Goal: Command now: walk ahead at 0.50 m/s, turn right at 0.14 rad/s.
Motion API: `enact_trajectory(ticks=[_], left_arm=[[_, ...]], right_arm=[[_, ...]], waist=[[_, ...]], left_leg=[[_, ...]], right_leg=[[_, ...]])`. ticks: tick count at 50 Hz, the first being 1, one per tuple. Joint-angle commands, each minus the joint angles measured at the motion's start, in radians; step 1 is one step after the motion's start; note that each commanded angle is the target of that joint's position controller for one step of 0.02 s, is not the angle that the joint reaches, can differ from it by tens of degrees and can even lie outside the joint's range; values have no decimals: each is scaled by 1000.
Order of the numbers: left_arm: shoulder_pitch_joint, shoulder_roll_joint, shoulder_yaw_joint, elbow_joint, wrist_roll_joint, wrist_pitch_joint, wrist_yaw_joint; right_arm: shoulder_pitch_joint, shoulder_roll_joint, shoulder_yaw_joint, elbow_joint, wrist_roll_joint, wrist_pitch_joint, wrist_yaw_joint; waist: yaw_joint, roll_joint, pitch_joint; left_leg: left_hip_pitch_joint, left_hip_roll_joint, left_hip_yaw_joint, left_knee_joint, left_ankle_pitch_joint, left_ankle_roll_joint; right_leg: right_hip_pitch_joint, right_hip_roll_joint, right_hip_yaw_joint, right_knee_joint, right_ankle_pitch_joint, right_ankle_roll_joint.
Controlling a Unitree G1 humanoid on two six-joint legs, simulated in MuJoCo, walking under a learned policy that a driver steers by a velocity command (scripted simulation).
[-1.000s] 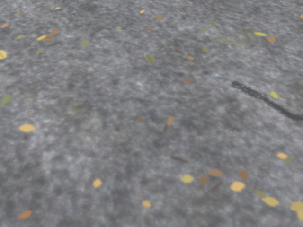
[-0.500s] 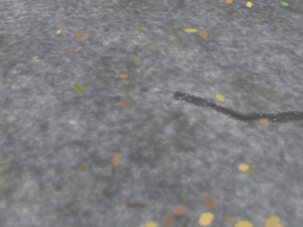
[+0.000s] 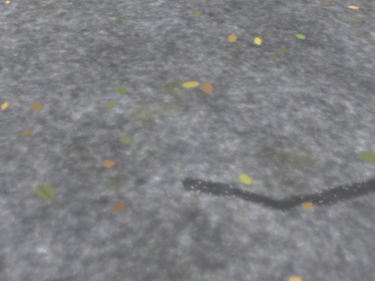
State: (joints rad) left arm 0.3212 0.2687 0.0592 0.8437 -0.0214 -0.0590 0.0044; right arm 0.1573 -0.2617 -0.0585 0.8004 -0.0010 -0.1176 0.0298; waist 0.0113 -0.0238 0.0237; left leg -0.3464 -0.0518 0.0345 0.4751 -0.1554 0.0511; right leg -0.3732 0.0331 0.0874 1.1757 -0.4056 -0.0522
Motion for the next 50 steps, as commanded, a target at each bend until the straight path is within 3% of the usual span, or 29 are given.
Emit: enact_trajectory(ticks=[1, 3, 5, 9, 14, 17, 18, 19, 20, 21, 22, 23, 24, 25, 27, 29, 32, 36, 41, 44, 45, 46, 47, 48, 49, 50], left_arm=[[-42, 106, 30, -94, 10, -20, 0], [-37, 71, 21, -94, 12, -12, 1], [-101, 59, 13, -119, 19, -13, 2], [-235, 35, -2, -150, 18, -24, -10], [-367, 51, -4, -199, 4, -33, -33], [-324, 91, 10, -200, 5, -40, -43], [-227, 118, 26, -172, 9, -42, -40], [-66, 173, 50, -126, 15, -41, -32], [90, 265, 73, -103, 33, -36, -23], [130, 272, 72, -83, 19, -28, -27], [108, 188, 47, -86, 8, -26, -27], [29, 163, 36, -96, 6, -25, -25], [-38, 143, 29, -106, 16, -26, -26], [-84, 117, 21, -112, 25, -28, -30], [-119, 97, 18, -107, 30, -41, -32], [-113, 115, 25, -86, 30, -56, -28], [-80, 131, 31, -55, 38, -59, -14], [-60, 149, 31, -34, 32, -56, -3], [16, 172, 40, 12, 16, -23, 5], [-11, 207, 50, 2, 10, 4, 19], [-21, 218, 53, -4, 12, 15, 27], [-33, 213, 49, -12, 11, 21, 34], [-10, 175, 32, -37, 31, 10, 36], [86, 35, -12, -79, 51, -26, 13], [-26, 133, 5, -85, 13, -66, -7], [-111, 158, 13, -117, -17, -86, -16]], right_arm=[[43, -87, -13, -31, -10, -2, -1], [60, -107, -17, -17, -2, -7, -3], [82, -142, -26, -4, 2, -5, -11], [135, -165, -29, 20, 16, 10, -22], [230, -178, -30, 65, 25, 32, -24], [219, -202, -38, 73, 27, 50, -31], [200, -203, -36, 70, 28, 55, -34], [198, -177, -24, 60, 20, 57, -37], [244, -106, 1, 26, 0, 44, -37], [318, -40, 23, 34, 4, 23, -30], [232, -146, -4, 26, 30, 9, -23], [148, -170, -10, -4, 41, 1, -19], [109, -161, -10, -9, 28, 1, -23], [106, -152, -15, -8, 17, 9, -25], [158, -112, -11, 10, 23, 36, -24], [142, -95, -8, 4, 24, 56, -29], [71, -91, -10, -22, 20, 59, -28], [-47, -65, 1, -61, 18, 50, -8], [-167, -58, 9, -140, 20, 49, 23], [-119, -95, -10, -165, 19, 53, 39], [-28, -126, -28, -150, 19, 57, 38], [129, -178, -59, -114, 22, 59, 28], [280, -272, -91, -89, 22, 69, 5], [243, -336, -94, -100, 26, 63, 4], [284, -251, -72, -113, 22, 59, 4], [247, -209, -61, -111, 17, 53, 0]], waist=[[-14, 96, -24], [-4, 114, -26], [-15, 96, -17], [-59, 86, -3], [-98, 96, 28], [-45, 119, -2], [15, 116, -60], [84, 96, -170], [107, -57, -331], [81, -259, -433], [107, -162, -329], [89, -118, -192], [60, -50, -123], [25, -44, -77], [-21, -72, -68], [-30, -57, -37], [-13, -28, -7], [32, -19, 24], [74, -8, 60], [20, -57, -2], [-34, -72, -60], [-118, -50, -141], [-167, 83, -253], [-45, 290, -345], [-132, 176, -400], [-135, 138, -256]], left_leg=[[217, 283, -370, -285, -17, 174], [183, 271, -298, -317, 84, 188], [185, 270, -244, -340, 168, 196], [184, 217, -124, -345, 212, 151], [312, 275, -138, -294, 210, 137], [386, 304, -142, -195, 385, 109], [374, 274, -108, -82, 536, 87], [282, 223, -66, 113, 545, 56], [-35, 126, -7, 475, 242, -2], [-303, 3, -82, 711, -427, -29], [-418, 62, -151, 806, -423, -18], [-456, 110, -116, 794, -324, -8], [-420, 148, -97, 746, -237, -11], [-369, 175, -98, 694, -182, -18], [-282, 201, -106, 655, -130, -31], [-301, 203, -115, 615, -70, -48], [-364, 189, -146, 483, 90, -62], [-316, 158, -81, 255, 277, -49], [-391, 135, -32, 137, 180, -8], [-270, 63, 50, 132, 19, 41], [-148, 22, 76, 129, -15, 64], [83, -14, 69, 68, 42, 101], [404, 145, -185, 63, 83, 171], [715, 368, -758, -52, -70, 362], [760, 380, -829, -142, -139, 352], [661, 347, -674, -154, -74, 307]], right_leg=[[-271, -137, 19, -32, 89, 6], [-263, -151, -7, -107, 116, 22], [-294, -162, -24, -221, 203, 43], [-229, -130, -65, -496, 438, 55], [-229, -94, -76, -636, 439, 35], [-136, -65, -93, -688, 333, -7], [10, -38, -120, -721, 340, -32], [258, -65, -95, -697, 370, -70], [632, -304, 217, -661, 371, -179], [801, -436, 591, -796, 201, -280], [736, -399, 554, -840, 79, -242], [589, -367, 417, -867, 121, -207], [452, -328, 328, -899, 199, -193], [344, -295, 260, -935, 275, -186], [241, -271, 167, -998, 323, -184], [198, -270, 84, -1040, 380, -188], [221, -261, -19, -1059, 448, -168], [243, -236, -146, -1076, 465, -123], [454, -301, -193, -998, 582, -102], [516, -312, -237, -827, 1008, -66], [506, -301, -255, -692, 1151, -50], [419, -262, -282, -482, 1135, -18], [160, -214, -289, -164, 793, 23], [-279, 19, -158, 150, -157, 78], [-393, -11, 20, 228, -173, 57], [-461, -57, 13, 202, -82, 37]])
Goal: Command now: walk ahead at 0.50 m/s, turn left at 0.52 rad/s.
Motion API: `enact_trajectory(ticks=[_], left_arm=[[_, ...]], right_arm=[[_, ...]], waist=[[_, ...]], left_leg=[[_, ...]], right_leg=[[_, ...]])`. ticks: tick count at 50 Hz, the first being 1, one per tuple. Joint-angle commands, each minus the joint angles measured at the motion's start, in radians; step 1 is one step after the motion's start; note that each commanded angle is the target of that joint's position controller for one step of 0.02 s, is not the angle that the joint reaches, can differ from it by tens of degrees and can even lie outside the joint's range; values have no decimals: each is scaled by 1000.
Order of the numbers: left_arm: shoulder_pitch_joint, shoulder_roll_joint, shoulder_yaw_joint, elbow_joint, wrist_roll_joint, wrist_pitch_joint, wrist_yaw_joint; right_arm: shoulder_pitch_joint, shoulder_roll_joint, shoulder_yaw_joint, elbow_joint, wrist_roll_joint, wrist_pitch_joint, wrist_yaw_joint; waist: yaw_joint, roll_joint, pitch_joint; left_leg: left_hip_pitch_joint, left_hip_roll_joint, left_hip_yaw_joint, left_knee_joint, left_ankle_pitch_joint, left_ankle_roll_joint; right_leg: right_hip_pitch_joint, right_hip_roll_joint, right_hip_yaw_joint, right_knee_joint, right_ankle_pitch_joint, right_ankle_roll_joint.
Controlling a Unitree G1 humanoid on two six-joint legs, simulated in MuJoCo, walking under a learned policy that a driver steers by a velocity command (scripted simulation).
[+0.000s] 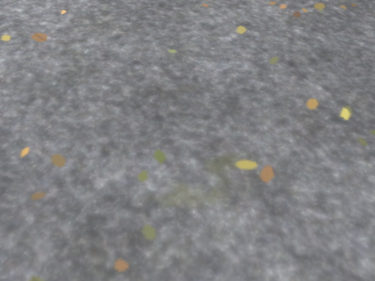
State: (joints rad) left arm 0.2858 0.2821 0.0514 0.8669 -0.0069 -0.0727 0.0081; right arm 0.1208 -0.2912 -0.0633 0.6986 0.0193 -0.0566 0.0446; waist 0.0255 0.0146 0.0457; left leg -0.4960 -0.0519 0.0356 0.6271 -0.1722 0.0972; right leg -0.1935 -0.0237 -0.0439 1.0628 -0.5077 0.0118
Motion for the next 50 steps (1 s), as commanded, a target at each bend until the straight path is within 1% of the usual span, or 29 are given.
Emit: enact_trajectory(ticks=[1, 2, 3, 6, 8, 10, 12, 17, 19, 20, 21, 22, 23, 24, 25, 26, 27, 29, 31, 37, 41, 43, 44, 45, 46, 47, 48, 49, 50], left_arm=[[-98, 131, 15, -145, -20, -82, -15], [-104, 136, 23, -140, 3, -80, -8], [-85, 142, 30, -140, 11, -67, -8], [-71, 107, 27, -154, 22, -33, -4], [-142, 84, 18, -180, 26, -27, -1], [-204, 60, 6, -189, 23, -31, -8], [-268, 52, 0, -202, 15, -39, -20], [-319, 105, 15, -233, 5, -56, -39], [-250, 123, 26, -221, 5, -62, -38], [-150, 151, 42, -194, 12, -65, -34], [3, 199, 56, -175, 24, -68, -29], [132, 284, 83, -140, 28, -55, -28], [169, 214, 67, -117, -3, -48, -38], [106, 157, 48, -128, -11, -43, -35], [36, 137, 38, -144, 2, -34, -32], [-8, 115, 28, -146, 11, -30, -33], [-34, 95, 20, -148, 19, -32, -32], [-44, 91, 17, -141, 14, -37, -33], [-29, 120, 25, -126, 7, -41, -28], [52, 158, 34, -78, -10, -23, -16], [119, 168, 36, -40, -16, -2, -14], [113, 174, 38, -30, -13, 14, -7], [100, 183, 40, -30, -11, 20, -3], [74, 183, 39, -37, -13, 23, 1], [75, 157, 28, -49, -3, 20, 4], [134, 78, -1, -77, 30, 4, 0], [262, 45, -17, -37, 16, -6, -11], [198, 150, 11, -24, -11, -3, -14], [97, 153, 13, -56, -23, 5, -12]], right_arm=[[223, -161, -51, -20, -1, -11, -16], [160, -135, -43, -37, -7, -10, -18], [124, -113, -34, -58, -19, -9, -21], [115, -130, -40, -67, -12, -13, -33], [137, -157, -49, -61, -7, -11, -46], [157, -152, -47, -51, -3, -6, -54], [206, -145, -44, -30, -3, -4, -56], [265, -147, -43, 8, -3, 2, -54], [246, -150, -45, 10, -5, 9, -54], [236, -130, -37, 4, -7, 11, -54], [226, -95, -19, -17, -18, 10, -54], [371, -28, 1, -20, -1, -5, -53], [354, -68, 1, -17, 4, -15, -52], [244, -138, -19, -33, 15, -17, -49], [164, -136, -16, -53, 8, -17, -49], [125, -124, -17, -65, -8, -18, -47], [135, -113, -20, -61, -14, -16, -46], [174, -76, -15, -46, -9, -9, -44], [142, -59, -8, -58, -15, -7, -47], [-48, -20, 10, -98, -11, -25, -33], [-146, -29, 9, -133, 0, -35, -12], [-136, -45, 2, -138, -9, -42, -3], [-88, -63, -7, -126, -16, -46, -2], [21, -88, -21, -91, -27, -50, -5], [136, -141, -38, -62, -40, -52, -13], [251, -221, -49, -54, -67, -44, -24], [282, -200, -42, -37, -49, -29, -20], [265, -146, -31, -39, -31, -13, -20], [176, -120, -19, -41, -21, -8, -22]], waist=[[-107, 3, -193], [-68, -19, -136], [-32, -3, -119], [-1, 17, -91], [-19, 25, -65], [-49, 48, -62], [-90, 62, -62], [-101, 85, -35], [-55, 109, -45], [-5, 97, -106], [63, 37, -243], [43, -224, -397], [64, -279, -386], [76, -167, -222], [58, -91, -134], [34, -69, -62], [3, -91, -45], [-24, -120, -52], [-23, -104, -43], [44, -77, -18], [72, -81, 10], [47, -94, 2], [15, -108, -35], [-48, -104, -104], [-95, -73, -205], [-99, 113, -373], [-82, 266, -535], [-113, 139, -483], [-90, 107, -321]], left_leg=[[657, 303, -560, -312, 36, 229], [517, 270, -480, -329, 142, 211], [426, 247, -438, -355, 213, 209], [289, 215, -360, -398, 307, 218], [238, 179, -306, -406, 302, 194], [218, 137, -242, -395, 255, 150], [222, 140, -242, -393, 181, 128], [399, 229, -345, -301, 154, 106], [435, 233, -354, -232, 284, 84], [426, 185, -320, -118, 412, 60], [317, 127, -263, 123, 331, 23], [-49, -26, -155, 502, -42, -64], [-226, -30, -202, 624, -406, -71], [-306, 31, -209, 682, -338, -63], [-296, 80, -159, 656, -257, -60], [-275, 110, -141, 588, -201, -61], [-220, 142, -140, 533, -157, -63], [-159, 156, -118, 474, -122, -75], [-182, 167, -101, 394, -63, -94], [-127, 138, -54, 30, 228, -113], [-132, 112, -47, -75, 213, -91], [-92, 89, -44, -128, 159, -63], [-13, 65, -30, -149, 152, -46], [147, 34, -4, -192, 223, -21], [373, 96, -44, -174, 456, 17], [765, 357, -315, -64, 837, 139], [924, 513, -576, -100, 897, 275], [825, 449, -507, -140, 758, 233], [684, 401, -388, -175, 706, 194]], right_leg=[[-608, -43, 135, 227, 101, -34], [-544, -69, 128, 143, 142, -25], [-475, -86, 135, 109, 166, -17], [-424, -85, 108, -21, 214, 30], [-420, -67, 93, -165, 339, 55], [-364, -42, 79, -340, 506, 58], [-308, -16, 67, -447, 637, 53], [-336, -9, 90, -560, 535, -8], [-255, 9, 63, -597, 464, -46], [-109, 13, 53, -614, 479, -78], [141, -112, 177, -572, 518, -144], [527, -321, 584, -607, 347, -315], [553, -367, 822, -753, 86, -329], [429, -340, 712, -776, -27, -279], [290, -299, 589, -792, 32, -246], [166, -261, 505, -823, 123, -244], [92, -227, 443, -846, 208, -233], [32, -189, 355, -880, 327, -237], [26, -189, 293, -905, 445, -253], [59, -146, 146, -912, 556, -213], [163, -195, 165, -870, 568, -203], [220, -203, 161, -788, 732, -173], [235, -192, 152, -719, 870, -153], [218, -153, 123, -599, 1005, -124], [123, -98, 89, -432, 937, -80], [-191, 0, 52, -84, 488, -14], [-374, 93, 141, 158, -199, 20], [-409, 42, 197, 223, -177, 20], [-466, 0, 146, 197, -117, 23]])
Over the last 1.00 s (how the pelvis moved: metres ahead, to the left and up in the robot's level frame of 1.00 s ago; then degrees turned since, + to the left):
0.56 0.00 -0.01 13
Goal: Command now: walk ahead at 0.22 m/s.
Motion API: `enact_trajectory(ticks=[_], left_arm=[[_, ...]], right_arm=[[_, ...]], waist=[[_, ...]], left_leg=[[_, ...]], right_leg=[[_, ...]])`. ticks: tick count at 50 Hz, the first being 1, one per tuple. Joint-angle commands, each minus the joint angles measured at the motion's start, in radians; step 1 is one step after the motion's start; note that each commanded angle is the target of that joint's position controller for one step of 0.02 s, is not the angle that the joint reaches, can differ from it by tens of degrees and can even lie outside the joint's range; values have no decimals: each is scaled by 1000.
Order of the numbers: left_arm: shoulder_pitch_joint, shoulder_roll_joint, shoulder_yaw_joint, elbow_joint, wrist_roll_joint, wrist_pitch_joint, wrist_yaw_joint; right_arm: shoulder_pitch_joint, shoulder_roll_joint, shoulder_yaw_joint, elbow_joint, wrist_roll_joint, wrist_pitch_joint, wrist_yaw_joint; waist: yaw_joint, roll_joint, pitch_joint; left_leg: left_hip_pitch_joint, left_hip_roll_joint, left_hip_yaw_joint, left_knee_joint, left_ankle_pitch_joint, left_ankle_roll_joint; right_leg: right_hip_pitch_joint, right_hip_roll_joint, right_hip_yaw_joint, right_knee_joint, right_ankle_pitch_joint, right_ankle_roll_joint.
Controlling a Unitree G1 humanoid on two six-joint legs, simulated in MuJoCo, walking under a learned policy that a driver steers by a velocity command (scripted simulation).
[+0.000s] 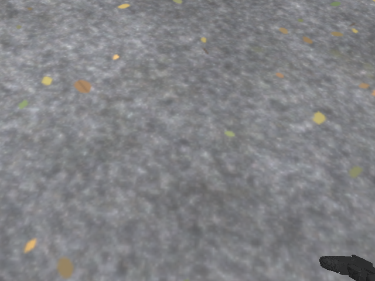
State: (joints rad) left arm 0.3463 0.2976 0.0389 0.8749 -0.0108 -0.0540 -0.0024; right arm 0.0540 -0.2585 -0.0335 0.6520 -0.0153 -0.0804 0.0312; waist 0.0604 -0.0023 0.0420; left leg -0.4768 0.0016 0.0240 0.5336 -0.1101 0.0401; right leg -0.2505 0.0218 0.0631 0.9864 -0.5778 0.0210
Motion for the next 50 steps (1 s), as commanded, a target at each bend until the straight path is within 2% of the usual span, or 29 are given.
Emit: enact_trajectory(ticks=[1, 2, 4, 5, 8, 11, 13, 14, 15, 16, 17, 18, 20, 24, 31, 32, 34, 36, 38, 40, 41, 42, 43, 45, 46, 47, 48, 49, 50], left_arm=[[-11, 120, 24, -69, -6, -2, 7], [-15, 107, 27, -69, 5, 17, 15], [37, 57, 19, -50, 9, 48, 26], [48, 43, 16, -46, 11, 54, 31], [-5, 41, 12, -51, 21, 59, 37], [-62, 59, 20, -57, 21, 69, 35], [-82, 56, 22, -59, 34, 68, 34], [-98, 74, 24, -71, 43, 66, 36], [-115, 126, 31, -87, 39, 63, 42], [-159, 157, 41, -74, 25, 64, 44], [-174, 93, 32, -74, 21, 61, 35], [-174, 60, 22, -66, 29, 55, 31], [-177, 56, 19, -53, 26, 40, 26], [-155, 61, 20, -17, 17, 31, 31], [-176, 54, 20, 31, 13, 41, 34], [-159, 46, 20, 48, 12, 44, 33], [-151, 58, 27, 65, 0, 51, 34], [-154, 53, 28, 63, -6, 41, 35], [-153, 42, 26, 62, -13, 12, 31], [-165, 26, 23, 54, -15, -22, 19], [-182, 16, 21, 45, -14, -38, 11], [-199, 2, 18, 34, -14, -53, 1], [-222, 0, 18, 22, -14, -63, -7], [-256, 0, 17, 8, -17, -73, -21], [-241, -9, 14, 13, -21, -72, -27], [-143, -4, 20, 52, -27, -69, -30], [38, 41, 45, 120, -25, -62, -26], [204, 197, 91, 167, -13, -53, -14], [244, 180, 75, 172, -9, -52, -23]], right_arm=[[173, -120, -37, 7, 13, 17, -9], [117, -97, -29, 7, 8, 16, -7], [50, -93, -29, 18, -14, 10, -3], [27, -97, -30, 26, -17, 7, -3], [33, -112, -34, 61, -12, 13, -14], [44, -112, -29, 96, -5, 31, -21], [46, -83, -16, 116, 3, 38, -21], [80, -58, -6, 136, 0, 38, -20], [121, -51, -4, 146, -13, 37, -21], [194, -37, -4, 157, -10, 40, -24], [152, -63, -6, 166, -13, 49, -33], [124, -81, -13, 165, -6, 57, -39], [127, -80, -14, 180, -4, 69, -49], [125, -75, -16, 212, 5, 65, -50], [126, -77, -21, 276, 12, 78, -57], [146, -70, -20, 293, 13, 81, -59], [152, -85, -28, 310, 23, 87, -60], [149, -88, -29, 308, 32, 76, -62], [173, -89, -28, 315, 40, 46, -60], [217, -111, -34, 330, 45, 15, -52], [255, -129, -40, 342, 48, 4, -47], [295, -155, -48, 357, 51, -4, -43], [324, -169, -53, 368, 51, -10, -39], [333, -159, -52, 372, 49, -14, -34], [309, -158, -52, 366, 51, -10, -31], [231, -161, -51, 342, 53, -2, -30], [117, -168, -50, 299, 50, 3, -32], [58, -121, -38, 244, 38, -7, -35], [86, -70, -27, 237, 26, -26, -39]], waist=[[-96, 63, -226], [-57, 58, -176], [0, 109, -159], [13, 123, -159], [-8, 127, -184], [-25, 113, -150], [-15, 90, -105], [-21, 57, -79], [-60, -25, -59], [-125, -164, -58], [-86, -147, -38], [-77, -125, -25], [-73, -103, -33], [-60, -48, -83], [-61, -2, -82], [-62, -1, -100], [-63, 4, -51], [-64, 13, 50], [-71, 16, 102], [-84, 53, 101], [-96, 89, 88], [-101, 143, 69], [-106, 163, 57], [-103, 167, 51], [-82, 169, 48], [-18, 152, 24], [80, 101, -30], [123, -196, -87], [98, -325, -130]], left_leg=[[519, 299, -310, -124, 605, 228], [384, 269, -258, -166, 559, 210], [194, 224, -170, -229, 545, 205], [153, 211, -134, -238, 558, 207], [153, 203, -106, -249, 449, 198], [129, 201, -131, -266, 107, 174], [92, 156, -131, -249, -150, 118], [79, 123, -126, -226, -235, 69], [70, 65, -93, -164, -296, 24], [125, 6, -31, -156, -262, -6], [207, 3, -12, -129, -200, -25], [228, 9, -14, -118, -164, -22], [238, 22, -28, -113, -102, -12], [263, 33, -31, -100, 22, -12], [301, 36, -26, -91, 93, -21], [311, 26, -13, -93, 5, -19], [258, 6, 0, -80, -306, 5], [180, 29, -44, -99, -517, 37], [164, 59, -96, -104, -556, 68], [223, 103, -179, -116, -520, 109], [289, 146, -254, -139, -470, 138], [369, 216, -360, -171, -389, 175], [432, 279, -440, -184, -279, 209], [507, 326, -459, -160, -38, 223], [489, 329, -428, -142, 42, 207], [378, 292, -343, -108, 103, 166], [183, 198, -210, 13, 231, 101], [-73, 25, 1, 405, 123, -4], [-281, -53, -50, 602, -404, -30]], right_leg=[[-393, -83, 13, 212, 18, 24], [-322, -113, 13, 139, 69, 31], [-141, -113, -11, 29, 150, 49], [-93, -108, -20, -41, 173, 55], [-22, -103, -27, -215, 317, 47], [33, -95, -30, -332, 389, 27], [103, -83, -41, -472, 452, 0], [129, -119, 3, -541, 525, -17], [129, -184, 65, -567, 618, -44], [43, -186, 68, -568, 439, -82], [-48, -149, 57, -602, 282, -73], [-72, -130, 43, -610, 261, -50], [-39, -112, 21, -584, 384, -25], [47, -102, 1, -528, 571, -31], [71, -87, -14, -519, 638, -41], [80, -75, -28, -524, 544, -44], [30, -47, -44, -514, 207, -69], [-59, -56, -14, -529, -34, -96], [-111, -66, 7, -512, -55, -114], [-169, -52, -9, -441, 25, -117], [-217, -34, -38, -375, 95, -110], [-272, -15, -79, -291, 188, -100], [-323, -19, -93, -240, 248, -95], [-391, -26, -90, -219, 123, -102], [-344, -24, -98, -293, 73, -109], [-140, -12, -113, -443, 172, -120], [194, -9, -66, -575, 321, -143], [446, -215, 287, -675, 418, -218], [567, -383, 587, -735, 611, -313]])
Over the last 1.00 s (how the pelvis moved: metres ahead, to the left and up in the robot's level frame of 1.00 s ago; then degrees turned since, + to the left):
0.55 0.05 0.01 11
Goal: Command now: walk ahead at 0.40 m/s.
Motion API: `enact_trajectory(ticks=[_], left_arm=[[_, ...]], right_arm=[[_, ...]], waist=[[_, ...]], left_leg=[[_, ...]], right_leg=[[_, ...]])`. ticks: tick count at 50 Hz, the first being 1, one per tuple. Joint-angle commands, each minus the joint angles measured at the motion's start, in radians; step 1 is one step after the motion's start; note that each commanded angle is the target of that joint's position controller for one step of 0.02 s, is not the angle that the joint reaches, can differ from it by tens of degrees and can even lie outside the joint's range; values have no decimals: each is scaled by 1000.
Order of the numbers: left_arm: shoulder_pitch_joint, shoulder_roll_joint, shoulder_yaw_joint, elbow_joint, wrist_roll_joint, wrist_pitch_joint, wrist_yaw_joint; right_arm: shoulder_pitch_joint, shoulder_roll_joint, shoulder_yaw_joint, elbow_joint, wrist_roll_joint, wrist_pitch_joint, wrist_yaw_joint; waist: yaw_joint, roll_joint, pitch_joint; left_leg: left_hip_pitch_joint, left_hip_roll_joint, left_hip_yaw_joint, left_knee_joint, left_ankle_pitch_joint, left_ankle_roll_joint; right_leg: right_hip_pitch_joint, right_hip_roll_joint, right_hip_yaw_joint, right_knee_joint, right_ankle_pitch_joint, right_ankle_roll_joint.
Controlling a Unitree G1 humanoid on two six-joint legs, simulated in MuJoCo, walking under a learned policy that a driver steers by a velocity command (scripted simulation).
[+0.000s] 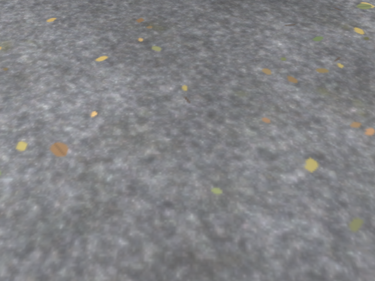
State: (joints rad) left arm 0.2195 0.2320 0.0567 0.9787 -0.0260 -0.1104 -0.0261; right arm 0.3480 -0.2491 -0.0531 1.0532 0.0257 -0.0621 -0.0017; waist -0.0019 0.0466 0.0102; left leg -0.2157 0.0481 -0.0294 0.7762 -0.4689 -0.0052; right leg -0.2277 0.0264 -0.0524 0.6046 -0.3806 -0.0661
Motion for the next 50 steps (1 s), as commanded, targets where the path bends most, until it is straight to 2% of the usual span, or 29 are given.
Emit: enact_trajectory(ticks=[1, 2, 3, 5, 7, 10, 14, 16, 18, 19, 20, 21, 22, 23, 24, 25, 26, 28, 31, 34, 37, 42, 43, 45, 46, 47, 48, 49, 50], left_arm=[[297, 145, 26, 50, 17, 4, 4], [239, 104, 13, 29, 22, 4, 8], [200, 103, 8, 19, 18, 7, 8], [191, 79, -7, 17, 22, 19, 12], [203, 94, -8, 19, 27, 27, 22], [181, 139, -2, 10, 30, 27, 42], [234, 155, 11, 45, 10, 17, 48], [226, 155, 17, 49, 6, 22, 48], [197, 178, 28, 39, 12, 38, 49], [179, 166, 24, 30, 19, 48, 47], [177, 134, 9, 6, 32, 50, 43], [345, -33, -32, 6, 18, 38, 32], [280, 61, -11, 18, -6, 20, 28], [179, 133, 13, -27, -32, 10, 30], [128, 138, 16, -43, -30, 9, 40], [112, 123, 24, -45, -15, 15, 48], [149, 98, 28, -36, -10, 31, 51], [178, 52, 29, -35, -13, 61, 52], [88, 71, 40, -88, -3, 85, 58], [19, 78, 45, -114, 3, 77, 43], [-89, 59, 33, -147, 6, 65, 20], [-233, 55, 16, -230, 3, 67, -16], [-237, 65, 18, -244, 2, 68, -22], [-177, 104, 35, -255, 2, 73, -29], [-65, 138, 56, -234, -1, 73, -29], [114, 205, 94, -185, -5, 74, -18], [243, 320, 129, -160, -8, 83, 6], [186, 377, 128, -192, -5, 69, 1], [205, 277, 96, -205, 6, 55, -9]], right_arm=[[-211, -117, -19, -154, 7, -52, 1], [-203, -105, -16, -142, 24, -54, 11], [-208, -89, -17, -137, 24, -52, 13], [-223, -71, -23, -140, 8, -44, 18], [-252, -32, -14, -156, -2, -32, 27], [-411, -1, 6, -219, -8, -28, 27], [-496, -43, 5, -262, 3, -26, 38], [-483, -80, -8, -272, 1, -32, 42], [-350, -133, -35, -243, 0, -34, 35], [-192, -170, -58, -196, 2, -32, 26], [-12, -224, -75, -160, -12, -29, 14], [70, -282, -85, -134, -28, -29, 19], [40, -183, -57, -135, -21, -32, 23], [-69, -145, -43, -148, -13, -39, 20], [-161, -116, -34, -163, -15, -46, 19], [-213, -88, -27, -159, -25, -55, 23], [-241, -67, -20, -153, -38, -62, 26], [-252, -59, -21, -136, -37, -63, 27], [-231, -110, -34, -120, -40, -65, 9], [-187, -134, -40, -112, -44, -59, -11], [-151, -154, -42, -112, -38, -50, -23], [-53, -191, -56, -96, -17, -17, -22], [-52, -198, -59, -98, -12, -9, -20], [-82, -225, -69, -114, -5, 5, -21], [-105, -232, -70, -122, -1, 14, -22], [-111, -216, -62, -132, -3, 20, -23], [-90, -148, -38, -163, -38, 10, -22], [-48, -42, -5, -221, -38, -29, -9], [-177, -140, -23, -236, 7, -70, 5]], waist=[[119, -217, -16], [90, -155, 21], [69, -114, 51], [47, -130, 66], [39, -130, 68], [54, -122, 119], [50, -141, 140], [15, -132, 112], [-63, -166, 1], [-140, -160, -89], [-198, -104, -222], [-109, 172, -418], [-140, 139, -385], [-113, 114, -191], [-74, 41, -100], [-42, 10, -41], [-1, 33, -31], [30, 47, -6], [34, 20, 44], [18, -7, 49], [-19, -22, 65], [-69, -24, 104], [-62, -14, 101], [-10, 25, 43], [60, 29, -23], [145, 1, -118], [159, -188, -202], [53, -355, -331], [125, -187, -324]], left_leg=[[-635, -35, -62, 470, -71, 36], [-657, -2, -58, 480, 12, 57], [-669, 29, -25, 435, 89, 64], [-613, 61, 16, 336, 194, 58], [-556, 48, 56, 235, 274, 32], [-436, 5, 96, -56, 428, 12], [-364, -12, 74, -226, 529, 43], [-322, -25, 53, -263, 499, 72], [-145, -72, 72, -249, 423, 100], [60, -83, 83, -261, 421, 122], [383, 71, -78, -220, 376, 171], [713, 348, -566, -335, 94, 332], [623, 347, -712, -489, -52, 307], [455, 326, -560, -528, -70, 253], [286, 299, -433, -560, 23, 223], [145, 268, -321, -591, 123, 202], [59, 234, -225, -617, 180, 182], [-29, 216, -121, -664, 212, 184], [-46, 231, -37, -714, 241, 206], [29, 222, 51, -710, 325, 198], [76, 203, 147, -702, 387, 176], [260, 252, 210, -629, 464, 158], [292, 262, 220, -594, 531, 150], [321, 265, 253, -448, 877, 125], [301, 246, 279, -281, 1035, 106], [199, 199, 304, -41, 1031, 68], [-90, 138, 309, 307, 569, 12], [-471, -84, 113, 606, -110, -35], [-585, -42, -46, 654, -81, -2]], right_leg=[[516, -397, 607, -308, 468, -220], [479, -355, 474, -304, 515, -186], [445, -316, 374, -323, 547, -152], [368, -264, 255, -364, 615, -106], [294, -238, 196, -411, 624, -111], [148, -197, 124, -483, 560, -104], [201, -247, 115, -525, 529, -102], [277, -273, 129, -459, 678, -87], [327, -271, 131, -289, 988, -66], [272, -226, 109, -102, 1026, -41], [46, -176, 100, 178, 768, -17], [-313, 6, 90, 574, 24, 43], [-393, -2, 212, 718, -177, 26], [-474, -52, 190, 757, -110, 12], [-443, -107, 165, 725, -19, 4], [-395, -141, 156, 678, 35, 2], [-321, -171, 166, 644, 69, -1], [-279, -189, 158, 601, 62, 1], [-385, -205, 165, 525, 162, 26], [-466, -197, 165, 398, 324, 44], [-453, -181, 94, 226, 428, 47], [-486, -155, 20, 67, 339, 17], [-475, -141, 4, 52, 287, 3], [-350, -76, -54, 42, 184, -36], [-201, -24, -86, 13, 177, -64], [59, 31, -84, -38, 225, -102], [341, -160, 232, -62, 237, -173], [602, -357, 832, -265, -4, -368], [606, -368, 841, -357, 0, -322]])
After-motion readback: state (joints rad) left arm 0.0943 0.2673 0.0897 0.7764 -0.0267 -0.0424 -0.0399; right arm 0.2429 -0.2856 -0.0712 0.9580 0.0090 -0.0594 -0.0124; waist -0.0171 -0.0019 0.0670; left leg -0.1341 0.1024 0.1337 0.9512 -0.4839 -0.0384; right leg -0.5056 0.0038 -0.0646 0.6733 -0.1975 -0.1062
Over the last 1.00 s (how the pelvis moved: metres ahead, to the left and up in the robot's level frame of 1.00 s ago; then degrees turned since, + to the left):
0.20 -0.05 0.00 0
